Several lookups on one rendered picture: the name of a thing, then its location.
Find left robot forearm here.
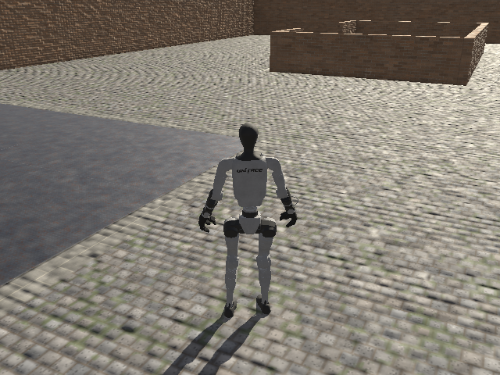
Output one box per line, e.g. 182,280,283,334
202,189,218,218

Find left robot upper arm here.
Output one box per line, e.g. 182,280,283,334
210,158,233,201

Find robot left hand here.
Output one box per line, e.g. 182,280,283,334
198,214,216,232

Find right robot forearm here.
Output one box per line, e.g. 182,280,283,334
281,187,295,214

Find robot right hand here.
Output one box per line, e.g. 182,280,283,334
280,212,298,227

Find right robot shin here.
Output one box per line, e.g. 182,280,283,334
258,255,271,304

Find right robot upper arm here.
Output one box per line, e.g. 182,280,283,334
266,157,289,199

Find robot right foot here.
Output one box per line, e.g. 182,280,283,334
256,295,271,314

